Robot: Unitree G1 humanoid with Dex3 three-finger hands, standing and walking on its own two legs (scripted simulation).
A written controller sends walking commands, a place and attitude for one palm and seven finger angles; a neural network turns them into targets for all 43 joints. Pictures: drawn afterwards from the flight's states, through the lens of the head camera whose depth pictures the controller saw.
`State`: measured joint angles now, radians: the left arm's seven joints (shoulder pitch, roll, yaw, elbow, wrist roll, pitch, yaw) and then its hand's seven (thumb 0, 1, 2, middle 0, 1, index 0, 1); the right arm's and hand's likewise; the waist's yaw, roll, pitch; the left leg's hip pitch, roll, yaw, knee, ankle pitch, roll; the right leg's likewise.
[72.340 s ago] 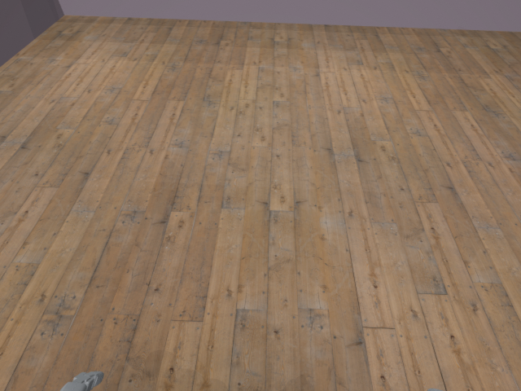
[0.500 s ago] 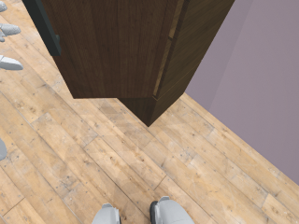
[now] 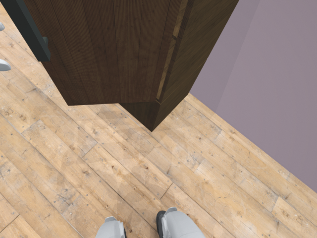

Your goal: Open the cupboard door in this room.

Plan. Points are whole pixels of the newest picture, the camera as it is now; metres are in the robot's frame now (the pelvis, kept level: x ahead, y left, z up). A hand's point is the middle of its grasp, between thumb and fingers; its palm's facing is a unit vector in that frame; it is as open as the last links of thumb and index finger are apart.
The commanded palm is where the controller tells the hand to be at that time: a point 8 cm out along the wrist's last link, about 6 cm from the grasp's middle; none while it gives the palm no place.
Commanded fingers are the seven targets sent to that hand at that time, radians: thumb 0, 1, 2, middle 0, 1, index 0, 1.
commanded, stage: move the hooked fingers beside the handle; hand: left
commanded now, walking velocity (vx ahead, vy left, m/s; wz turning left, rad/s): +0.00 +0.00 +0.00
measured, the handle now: (30, 22) +0.58 +0.22 +0.11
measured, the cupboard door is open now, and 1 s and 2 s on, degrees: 48 48 48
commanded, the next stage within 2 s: slide the fingers in behind the handle in 0.40 s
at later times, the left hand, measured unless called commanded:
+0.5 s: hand out of the picture +0.51 +0.28 +0.12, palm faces +0.01 -1.00 +0.00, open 14.0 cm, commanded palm +0.50 +0.32 +0.12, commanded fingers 0.00 -0.50 0.30 -0.30 -1.20 -0.30 -1.20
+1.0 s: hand (5, 41) +0.52 +0.25 +0.12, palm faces +0.00 -1.00 +0.00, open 14.0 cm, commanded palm +0.50 +0.29 +0.12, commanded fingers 0.00 -0.50 0.30 -0.30 -1.20 -0.30 -1.20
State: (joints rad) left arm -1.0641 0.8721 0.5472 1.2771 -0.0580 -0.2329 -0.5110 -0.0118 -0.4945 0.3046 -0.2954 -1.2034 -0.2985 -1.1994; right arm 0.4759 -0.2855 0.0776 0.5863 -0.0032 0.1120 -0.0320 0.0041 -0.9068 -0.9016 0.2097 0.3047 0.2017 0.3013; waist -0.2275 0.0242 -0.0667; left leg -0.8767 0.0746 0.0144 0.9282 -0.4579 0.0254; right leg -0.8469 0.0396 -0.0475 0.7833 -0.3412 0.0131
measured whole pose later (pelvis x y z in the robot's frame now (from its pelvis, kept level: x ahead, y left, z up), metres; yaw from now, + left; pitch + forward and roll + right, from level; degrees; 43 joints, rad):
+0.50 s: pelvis -0.01 +0.00 +0.00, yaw +1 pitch +22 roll -5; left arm -1.09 0.83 0.48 1.30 -0.07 -0.25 -0.50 -0.01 -0.50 0.30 -0.30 -1.20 -0.30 -1.20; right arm 0.41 -0.29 0.08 0.58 0.00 0.10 -0.04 0.00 -0.91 -0.90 0.21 0.30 0.20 0.30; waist -0.21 0.02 -0.07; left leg -0.87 0.07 -0.01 0.94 -0.45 0.02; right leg -0.84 0.03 -0.07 0.80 -0.35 0.01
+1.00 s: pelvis -0.01 +0.00 +0.00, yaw +1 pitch +21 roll -4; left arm -1.08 0.77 0.47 1.28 -0.07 -0.26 -0.43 -0.01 -0.50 0.30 -0.30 -1.20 -0.30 -1.20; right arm 0.46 -0.29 0.07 0.60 0.00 0.08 -0.03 0.00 -0.91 -0.90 0.21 0.30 0.20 0.30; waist -0.22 0.03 -0.07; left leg -0.86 0.07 0.01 0.93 -0.44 0.02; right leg -0.84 0.03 -0.05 0.80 -0.33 0.01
